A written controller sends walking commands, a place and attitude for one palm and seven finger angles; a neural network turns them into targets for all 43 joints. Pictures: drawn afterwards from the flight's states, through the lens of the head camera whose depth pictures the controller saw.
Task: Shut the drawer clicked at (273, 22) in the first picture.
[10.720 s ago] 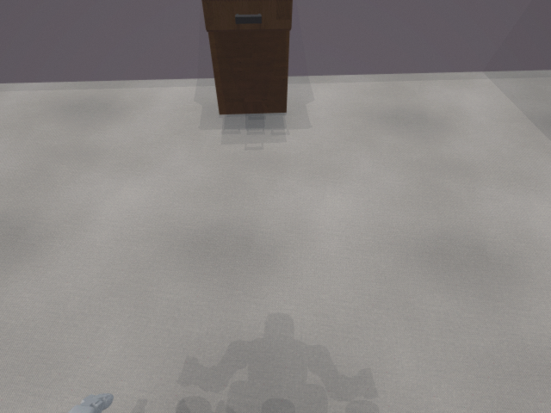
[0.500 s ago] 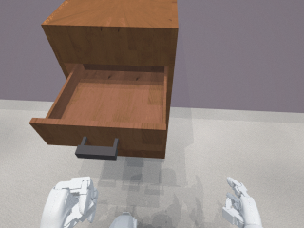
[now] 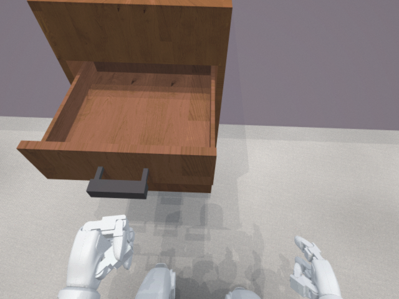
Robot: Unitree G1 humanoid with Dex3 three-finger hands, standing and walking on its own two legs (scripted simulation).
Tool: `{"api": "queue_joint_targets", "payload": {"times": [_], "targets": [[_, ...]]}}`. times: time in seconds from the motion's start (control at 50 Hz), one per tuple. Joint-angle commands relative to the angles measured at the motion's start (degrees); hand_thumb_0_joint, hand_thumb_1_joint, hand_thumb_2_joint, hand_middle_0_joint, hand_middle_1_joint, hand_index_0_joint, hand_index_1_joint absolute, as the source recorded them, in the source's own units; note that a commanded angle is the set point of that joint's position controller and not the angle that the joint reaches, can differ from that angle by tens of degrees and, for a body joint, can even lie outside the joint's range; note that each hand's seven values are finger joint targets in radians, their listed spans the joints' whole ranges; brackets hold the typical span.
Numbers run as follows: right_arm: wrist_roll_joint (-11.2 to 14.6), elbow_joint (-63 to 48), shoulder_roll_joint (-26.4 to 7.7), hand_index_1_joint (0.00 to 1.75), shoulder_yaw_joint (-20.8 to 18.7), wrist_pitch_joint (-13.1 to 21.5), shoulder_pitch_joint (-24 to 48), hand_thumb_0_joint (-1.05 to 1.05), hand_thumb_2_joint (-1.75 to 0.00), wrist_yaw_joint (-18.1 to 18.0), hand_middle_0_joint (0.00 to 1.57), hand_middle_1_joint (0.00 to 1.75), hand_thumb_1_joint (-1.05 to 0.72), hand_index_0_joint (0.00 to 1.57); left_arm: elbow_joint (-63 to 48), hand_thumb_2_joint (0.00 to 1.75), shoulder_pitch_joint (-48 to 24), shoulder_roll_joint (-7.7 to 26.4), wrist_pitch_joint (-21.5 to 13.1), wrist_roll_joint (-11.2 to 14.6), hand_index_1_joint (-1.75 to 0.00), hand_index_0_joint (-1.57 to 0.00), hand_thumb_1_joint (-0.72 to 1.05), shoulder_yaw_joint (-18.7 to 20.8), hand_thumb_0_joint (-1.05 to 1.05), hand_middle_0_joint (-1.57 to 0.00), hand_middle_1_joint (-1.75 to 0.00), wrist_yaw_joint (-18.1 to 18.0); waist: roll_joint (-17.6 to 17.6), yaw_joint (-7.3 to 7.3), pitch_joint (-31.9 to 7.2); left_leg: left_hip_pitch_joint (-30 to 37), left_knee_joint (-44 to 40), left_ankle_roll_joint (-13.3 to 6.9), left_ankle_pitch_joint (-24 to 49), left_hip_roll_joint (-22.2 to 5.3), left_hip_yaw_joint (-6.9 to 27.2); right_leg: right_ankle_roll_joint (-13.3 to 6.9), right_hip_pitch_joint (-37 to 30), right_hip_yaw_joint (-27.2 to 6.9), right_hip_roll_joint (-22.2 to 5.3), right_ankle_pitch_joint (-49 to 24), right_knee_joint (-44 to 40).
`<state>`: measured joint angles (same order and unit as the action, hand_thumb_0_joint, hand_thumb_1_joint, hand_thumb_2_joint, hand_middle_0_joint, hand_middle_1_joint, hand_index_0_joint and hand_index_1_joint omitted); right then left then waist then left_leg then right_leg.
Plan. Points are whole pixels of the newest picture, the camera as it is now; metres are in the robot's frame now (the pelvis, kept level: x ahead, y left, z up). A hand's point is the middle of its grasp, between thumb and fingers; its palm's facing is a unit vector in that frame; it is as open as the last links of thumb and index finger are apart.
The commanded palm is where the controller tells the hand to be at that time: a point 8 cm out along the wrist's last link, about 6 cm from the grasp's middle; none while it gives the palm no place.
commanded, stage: bring the fist close to the handle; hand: left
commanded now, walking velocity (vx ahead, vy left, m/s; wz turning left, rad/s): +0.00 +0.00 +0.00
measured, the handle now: (120, 180) +0.35 +0.18 +0.02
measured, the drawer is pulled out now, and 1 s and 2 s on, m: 0.28 0.28 0.20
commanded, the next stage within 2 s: push the drawer shut in 0.72 s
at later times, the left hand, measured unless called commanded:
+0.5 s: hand (132, 231) +0.24 +0.14 +0.02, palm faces -0.03 -1.00 -0.02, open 3.3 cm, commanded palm +0.23 +0.19 +0.03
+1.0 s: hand (136, 225) +0.26 +0.13 +0.02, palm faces -0.04 -1.00 -0.02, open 3.3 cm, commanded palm +0.25 +0.19 +0.03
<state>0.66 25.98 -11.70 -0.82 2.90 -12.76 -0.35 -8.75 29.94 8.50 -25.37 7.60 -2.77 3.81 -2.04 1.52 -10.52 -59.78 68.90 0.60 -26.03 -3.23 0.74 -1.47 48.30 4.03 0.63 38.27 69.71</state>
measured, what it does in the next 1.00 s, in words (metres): stands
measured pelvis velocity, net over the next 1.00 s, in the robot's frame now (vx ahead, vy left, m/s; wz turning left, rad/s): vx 0.00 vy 0.01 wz -0.01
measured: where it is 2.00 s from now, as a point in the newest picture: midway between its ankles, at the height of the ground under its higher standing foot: outside the picture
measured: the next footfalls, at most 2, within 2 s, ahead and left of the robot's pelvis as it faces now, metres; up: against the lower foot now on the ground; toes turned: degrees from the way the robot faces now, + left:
none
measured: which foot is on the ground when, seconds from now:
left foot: down 0.00-1.00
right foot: down 0.00-1.00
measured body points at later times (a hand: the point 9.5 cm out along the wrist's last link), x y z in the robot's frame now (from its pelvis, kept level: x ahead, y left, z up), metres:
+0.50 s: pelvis -0.01 +0.01 -0.02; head +0.08 +0.02 +0.42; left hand +0.24 +0.19 +0.03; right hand +0.17 -0.23 -0.11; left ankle +0.07 +0.13 -0.64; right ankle -0.04 -0.11 -0.64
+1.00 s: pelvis +0.00 +0.01 -0.02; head +0.09 +0.02 +0.42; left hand +0.25 +0.19 +0.02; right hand +0.18 -0.22 -0.11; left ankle +0.07 +0.13 -0.64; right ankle -0.04 -0.11 -0.64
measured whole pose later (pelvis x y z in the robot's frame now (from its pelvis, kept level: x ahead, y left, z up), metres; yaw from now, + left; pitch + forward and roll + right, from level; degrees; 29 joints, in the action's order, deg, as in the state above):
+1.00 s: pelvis +0.00 +0.01 -0.02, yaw -1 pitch +21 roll -3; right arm -0.3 26.8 -12.2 0.4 0.5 -10.6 0.2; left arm -0.2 16.3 9.2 -25.0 6.2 -2.8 0.9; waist -2.0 1.8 -10.8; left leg -67.4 74.0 -0.1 -27.4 -3.2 1.3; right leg -0.9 55.2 4.3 0.7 39.6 74.1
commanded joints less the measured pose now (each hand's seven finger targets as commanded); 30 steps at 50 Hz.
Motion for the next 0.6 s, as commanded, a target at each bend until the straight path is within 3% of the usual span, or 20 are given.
{"api": "queue_joint_targets", "payload": {"times": [0.0, 0.08, 0.12, 0.14, 0.3, 0.38, 0.5, 0.58], "targets": [[-0.2, -9.4, -7.1, 0.30, -2.5, 2.9, 3.3, 0.00, -0.90, -0.7, 0.20, 0.30, -0.90, 0.20, -10.4, 0.90, -3.7, 3.6, -3.9, -0.1, -1.60, -1.40, 0.90, 1.9, 0.00, -1.40, -1.60, -0.9, 1.7, 0.78, -10.4, 16.3, -6.5, -2.6, 8.7, 1.5, 0.9, 0.7, 3.7, -1.7, 0.8, -17.0, -11.6], [-0.4, -9.2, -7.3, 0.30, -2.1, 2.8, 3.4, 0.00, -0.90, -0.5, 0.20, 0.30, -0.90, 0.20, -9.1, 0.90, -6.5, 2.6, -4.0, -0.4, -1.60, -1.40, 0.90, 0.7, 0.00, -1.40, -1.60, -1.5, 0.9, 0.92, -11.4, 15.1, -5.5, -2.7, 7.5, 1.6, 1.0, 0.5, 4.9, -1.9, 0.8, -15.3, -11.0], [-0.6, -8.8, -7.5, 0.30, -2.2, 2.6, 3.3, 0.00, -0.90, -0.5, 0.20, 0.30, -0.90, 0.20, -7.7, 0.90, -7.6, 3.9, -3.9, -0.4, -1.60, -1.40, 0.90, 2.4, 0.00, -1.40, -1.60, -1.7, 1.8, 0.73, -12.3, 14.7, -5.2, -2.5, 7.4, 1.5, 1.1, 0.4, 5.3, -1.8, 1.0, -15.2, -10.4], [-0.5, -9.1, -7.5, 0.30, -2.1, 2.6, 3.6, 0.00, -0.90, -0.4, 0.20, 0.30, -0.90, 0.20, -7.6, 0.90, -7.9, 3.3, -4.0, -0.4, -1.60, -1.40, 0.90, 1.7, 0.00, -1.40, -1.60, -1.6, 0.6, 0.53, -12.2, 14.7, -5.2, -2.5, 7.2, 1.6, 1.1, 0.3, 5.8, -1.8, 0.9, -14.7, -10.2], [-0.8, -7.7, -8.0, 0.30, -2.0, 1.9, 3.4, 0.00, -0.90, -0.3, 0.20, 0.30, -0.90, 0.20, -3.2, 0.90, -14.8, 4.2, -4.1, -0.2, -1.60, -1.40, 0.90, 3.1, 0.00, -1.40, -1.60, -1.8, 0.8, 1.09, -13.8, 12.2, -2.6, -2.5, 7.2, 1.5, 1.0, 0.2, 7.6, -2.2, 0.9, -15.2, -8.6], [-0.6, -8.4, -7.8, 0.30, -2.2, 1.7, 3.2, 0.00, -0.90, -0.2, 0.20, 0.30, -0.90, 0.20, -6.1, 0.90, -10.9, 4.2, -3.9, 0.7, -1.60, -1.40, 0.90, 3.4, 0.00, -1.40, -1.60, -1.6, -1.1, -0.39, -17.6, 15.9, -3.9, -2.5, 10.8, 1.4, 1.0, 0.0, 5.1, -1.7, 0.9, -18.5, -8.5], [-0.6, -7.8, -8.1, 0.30, -2.1, 0.9, 2.8, 0.00, -0.90, -0.3, 0.20, 0.30, -0.90, 0.20, -4.9, 0.90, -13.5, 2.9, -2.5, -0.3, -1.60, -1.40, 0.90, 1.2, 0.00, -1.40, -1.60, -2.2, 0.8, 1.68, -14.1, 15.0, -4.0, -2.5, 9.1, 1.2, 1.8, 0.4, 7.8, -0.9, 1.1, -16.7, -8.6], [-0.8, -8.2, -8.0, 0.30, -2.0, 0.8, 3.0, 0.00, -0.90, -0.3, 0.20, 0.30, -0.90, 0.20, -4.8, 0.90, -12.9, 3.1, -3.0, -0.7, -1.60, -1.40, 0.90, 1.4, 0.00, -1.40, -1.60, -2.9, 0.1, 1.00, -14.8, 15.4, -4.2, -2.4, 9.2, 1.3, 2.0, 0.1, 7.7, -0.7, 1.1, -16.2, -8.2]]}}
